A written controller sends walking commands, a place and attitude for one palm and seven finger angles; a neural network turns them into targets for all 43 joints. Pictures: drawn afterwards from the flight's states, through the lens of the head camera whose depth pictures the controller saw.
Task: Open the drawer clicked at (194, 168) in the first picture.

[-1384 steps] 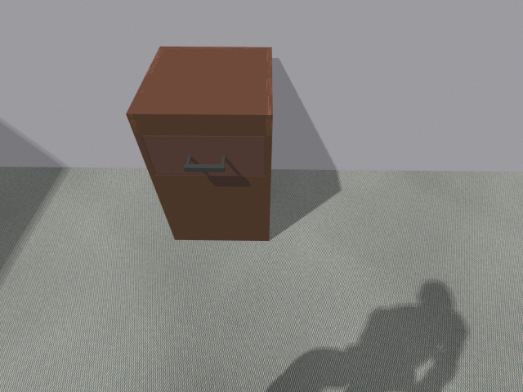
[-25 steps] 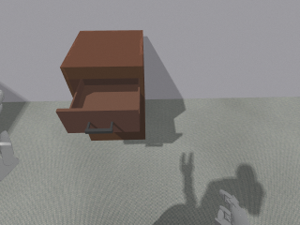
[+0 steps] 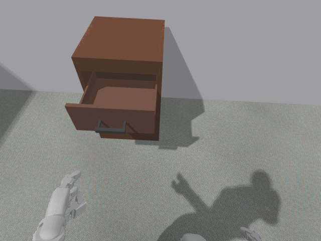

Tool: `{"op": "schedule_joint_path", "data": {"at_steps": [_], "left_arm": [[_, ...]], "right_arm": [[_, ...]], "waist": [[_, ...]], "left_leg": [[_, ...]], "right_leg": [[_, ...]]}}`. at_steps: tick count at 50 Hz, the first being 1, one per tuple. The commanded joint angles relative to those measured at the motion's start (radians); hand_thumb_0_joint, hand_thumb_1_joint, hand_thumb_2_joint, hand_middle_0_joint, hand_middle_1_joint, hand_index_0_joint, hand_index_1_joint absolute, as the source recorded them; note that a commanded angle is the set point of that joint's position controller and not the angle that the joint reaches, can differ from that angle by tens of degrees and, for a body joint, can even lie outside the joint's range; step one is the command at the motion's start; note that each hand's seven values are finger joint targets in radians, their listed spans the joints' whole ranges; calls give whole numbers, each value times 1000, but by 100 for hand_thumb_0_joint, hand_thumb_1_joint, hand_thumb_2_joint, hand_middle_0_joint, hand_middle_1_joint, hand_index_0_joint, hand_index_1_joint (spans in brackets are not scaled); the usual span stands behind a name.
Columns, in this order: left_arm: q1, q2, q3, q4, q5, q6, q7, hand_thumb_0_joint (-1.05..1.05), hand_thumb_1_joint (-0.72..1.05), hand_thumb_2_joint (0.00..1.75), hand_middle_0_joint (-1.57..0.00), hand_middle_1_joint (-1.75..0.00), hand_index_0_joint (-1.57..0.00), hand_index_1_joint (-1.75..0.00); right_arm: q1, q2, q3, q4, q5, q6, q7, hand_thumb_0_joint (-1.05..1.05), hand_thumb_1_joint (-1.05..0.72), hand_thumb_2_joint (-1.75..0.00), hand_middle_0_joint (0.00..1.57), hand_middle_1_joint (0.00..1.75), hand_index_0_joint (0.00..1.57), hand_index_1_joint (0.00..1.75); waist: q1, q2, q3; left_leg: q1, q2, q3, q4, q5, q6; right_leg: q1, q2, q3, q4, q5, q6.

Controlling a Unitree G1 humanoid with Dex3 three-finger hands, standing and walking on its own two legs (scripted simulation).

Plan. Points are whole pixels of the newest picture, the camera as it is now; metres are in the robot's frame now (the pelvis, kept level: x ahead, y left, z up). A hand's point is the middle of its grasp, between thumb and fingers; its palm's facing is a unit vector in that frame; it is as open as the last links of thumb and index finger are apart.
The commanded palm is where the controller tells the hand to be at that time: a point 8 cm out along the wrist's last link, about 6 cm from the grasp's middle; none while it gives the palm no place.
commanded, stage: let the arm hang, fingers relaxed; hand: left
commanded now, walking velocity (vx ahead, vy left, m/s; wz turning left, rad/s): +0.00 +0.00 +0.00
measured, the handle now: (111, 126) +0.61 +0.22 -0.24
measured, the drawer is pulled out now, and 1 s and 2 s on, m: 0.24 0.24 0.24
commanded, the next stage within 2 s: look to check the result in 0.92 s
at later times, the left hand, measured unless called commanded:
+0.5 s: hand out of the picture +0.05 +0.16 -0.17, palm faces +0.02 -0.98 -0.21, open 7.3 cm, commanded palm none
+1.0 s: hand out of the picture +0.04 +0.13 -0.17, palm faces -0.02 -0.99 -0.17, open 7.3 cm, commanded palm none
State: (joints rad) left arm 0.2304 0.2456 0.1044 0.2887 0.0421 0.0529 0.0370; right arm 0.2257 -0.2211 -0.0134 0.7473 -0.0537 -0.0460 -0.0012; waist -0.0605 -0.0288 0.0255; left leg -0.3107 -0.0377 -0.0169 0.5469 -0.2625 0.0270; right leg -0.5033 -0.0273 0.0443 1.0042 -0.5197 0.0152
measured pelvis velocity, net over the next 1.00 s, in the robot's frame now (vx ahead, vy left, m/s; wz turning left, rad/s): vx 0.03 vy -0.03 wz -0.05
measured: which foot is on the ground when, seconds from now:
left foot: down 0.00-1.00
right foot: up 0.00-0.08, down 0.10-1.00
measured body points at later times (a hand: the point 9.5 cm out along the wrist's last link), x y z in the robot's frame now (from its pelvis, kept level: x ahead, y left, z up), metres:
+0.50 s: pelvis +0.03 -0.03 +0.01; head +0.06 -0.02 +0.46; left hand +0.05 +0.21 -0.15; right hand +0.04 -0.26 -0.14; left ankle +0.01 +0.07 -0.73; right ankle +0.02 -0.14 -0.73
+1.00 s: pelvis +0.03 -0.03 +0.01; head +0.05 -0.02 +0.46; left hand +0.04 +0.19 -0.15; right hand -0.01 -0.23 -0.15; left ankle +0.01 +0.07 -0.73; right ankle +0.02 -0.14 -0.73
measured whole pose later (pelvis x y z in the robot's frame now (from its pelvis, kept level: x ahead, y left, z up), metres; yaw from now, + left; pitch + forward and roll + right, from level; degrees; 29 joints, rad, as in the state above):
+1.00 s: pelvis +0.03 -0.03 +0.01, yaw -3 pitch -2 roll +0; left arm 0.29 0.13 0.00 1.12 0.01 0.00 0.04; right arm 0.32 -0.10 0.01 1.14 -0.01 0.00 -0.05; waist -0.01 0.00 0.06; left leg -0.10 -0.02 0.05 0.41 -0.27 0.04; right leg -0.13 0.03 0.02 0.40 -0.23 -0.01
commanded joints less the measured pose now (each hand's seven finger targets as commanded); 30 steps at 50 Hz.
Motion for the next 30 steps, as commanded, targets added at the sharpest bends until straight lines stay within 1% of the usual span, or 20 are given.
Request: {"op": "schedule_joint_path", "data": {"at_steps": [1, 2, 3, 4, 5, 6, 7, 8, 9, 10, 11, 12, 13, 15, 16, 18, 20, 22, 26, 30], "left_arm": [[9, 52, -50, 104, -12, -37, -32, 0, 90, 90, -20, -30, -20, -30], [37, 70, -42, 169, -17, -37, -33, 0, 90, 90, -20, -30, -20, -30], [102, 88, -33, 243, -17, -40, -35, 0, 90, 90, -20, -30, -20, -30], [161, 134, -23, 314, -15, -46, -31, 0, 90, 90, -20, -30, -20, -30], [195, 198, -14, 361, -10, -52, -24, 0, 90, 90, -20, -30, -20, -30], [158, 229, -22, 375, -13, -51, -25, 0, 90, 90, -20, -30, -20, -30], [103, 206, -34, 401, -9, -50, -30, 0, 90, 90, -20, -30, -20, -30], [69, 152, -34, 421, -9, -51, -26, 0, 90, 90, -20, -30, -20, -30], [53, 97, -20, 430, -7, -51, -16, 0, 90, 90, -20, -30, -20, -30], [43, 70, -16, 441, -8, -51, -8, 0, 90, 90, -20, -30, -20, -30], [36, 65, -21, 462, -9, -51, -2, 0, 90, 90, -20, -30, -20, -30], [27, 52, -26, 480, -12, -51, -1, 0, 90, 90, -20, -30, -20, -30], [28, 43, -30, 502, -20, -51, 0, 0, 90, 90, -20, -30, -20, -30], [72, -10, -45, 538, -34, -49, -6, 0, 90, 90, -20, -30, -20, -30], [68, -22, -52, 557, -32, -48, -7, 0, 90, 90, -20, -30, -20, -30], [45, 2, -57, 609, -31, -43, -9, 0, 90, 90, -20, -30, -20, -30], [72, 13, -60, 652, -31, -44, -9, 0, 90, 90, -20, -30, -20, -30], [84, 19, -68, 688, -33, -50, -5, 0, 90, 90, -20, -30, -20, -30], [92, 13, -78, 731, -30, -53, 0, 0, 90, 90, -20, -30, -20, -30], [90, 2, -82, 758, -30, -52, 3, 0, 90, 90, -20, -30, -20, -30]], "right_arm": [[25, -153, -30, -36, 12, -2, -13, 0, -90, -90, 20, 30, 20, 30], [12, -140, -29, -31, 20, 9, -17, 0, -90, -90, 20, 30, 20, 30], [-12, -137, -27, -23, 27, 18, -19, 0, -90, -90, 20, 30, 20, 30], [-5, -99, -25, -13, 39, 26, -19, 0, -90, -90, 20, 30, 20, 30], [2, -47, -20, -23, 49, 36, -20, 0, -90, -90, 20, 30, 20, 30], [-2, -66, -26, -28, 47, 49, -18, 0, -90, -90, 20, 30, 20, 30], [22, -53, -30, -2, 42, 53, -10, 0, -90, -90, 20, 30, 20, 30], [29, -49, -35, 32, 42, 60, -14, 0, -90, -90, 20, 30, 20, 30], [43, -40, -40, 51, 33, 62, -19, 0, -90, -90, 20, 30, 20, 30], [60, -28, -42, 65, 30, 60, -22, 0, -90, -90, 20, 30, 20, 30], [80, -18, -39, 84, 34, 58, -20, 0, -90, -90, 20, 30, 20, 30], [109, -5, -33, 109, 38, 56, -21, 0, -90, -90, 20, 30, 20, 30], [144, 6, -28, 141, 40, 50, -21, 0, -90, -90, 20, 30, 20, 30], [142, -50, -26, 160, 31, 34, -35, 0, -90, -90, 20, 30, 20, 30], [116, -62, -24, 158, 27, 37, -42, 0, -90, -90, 20, 30, 20, 30], [101, -34, -13, 189, 34, 34, -50, 0, -90, -90, 20, 30, 20, 30], [107, -28, -10, 205, 40, 32, -53, 0, -90, -90, 20, 30, 20, 30], [126, -24, -9, 225, 45, 32, -53, 0, -90, -90, 20, 30, 20, 30], [123, -18, -9, 263, 46, 38, -48, 0, -90, -90, 20, 30, 20, 30], [128, -7, -1, 297, 44, 40, -46, 0, -90, -90, 20, 30, 20, 30]], "waist": [[54, 250, -120], [68, 273, -111], [107, 213, -113], [125, 86, -117], [120, -115, -98], [110, -140, -39], [80, -63, -11], [66, -100, -10], [58, -122, 7], [54, -115, -2], [43, -126, -24], [28, -65, -32], [18, -11, -53], [50, 192, -74], [59, 171, -56], [62, 183, -22], [66, 110, -26], [59, 57, -46], [56, -10, 3], [55, 10, 57]], "left_leg": [[183, 215, -78, -105, 726, 120], [78, 203, -77, -93, 585, 100], [1, 164, -56, -47, 383, 65], [-106, 87, -25, 44, 71, 19], [-206, 3, 36, 163, -229, -20], [-173, 22, 24, 240, -291, -20], [-122, 36, 17, 285, -289, -15], [-90, 34, 0, 323, -238, -13], [-101, 46, -15, 329, -192, -8], [-91, 60, -20, 298, -169, 0], [-41, 68, -17, 212, -153, 2], [41, 68, -15, 69, -100, 5], [145, 71, -27, -81, 41, 9], [191, 223, -197, -161, 316, 83], [169, 274, -215, -182, 370, 117], [145, 211, -141, -184, 442, 89], [155, 165, -82, -160, 412, 55], [188, 143, -48, -146, 367, 38], [183, 129, -37, -171, 232, 28], [163, 123, -35, -196, 194, 25]], "right_leg": [[91, 27, -53, -178, 51, 12], [237, 25, -42, -290, 107, 8], [359, 35, -43, -431, 237, 10], [480, -32, 61, -545, 332, -3], [482, -212, 318, -659, 363, -64], [376, -301, 370, -722, 406, -133], [299, -280, 299, -723, 317, -179], [250, -215, 305, -739, 229, -180], [252, -202, 305, -735, 257, -189], [271, -205, 278, -712, 335, -203], [275, -191, 230, -684, 415, -199], [264, -175, 187, -650, 454, -180], [238, -132, 139, -597, 451, -140], [208, 0, 8, -501, 325, -53], [221, 12, -19, -501, 260, -40], [297, 1, -23, -543, 312, -33], [347, -20, 4, -585, 429, -44], [367, -39, 23, -607, 507, -54], [344, -47, 41, -639, 505, -57], [335, -49, 50, -657, 471, -56]]}}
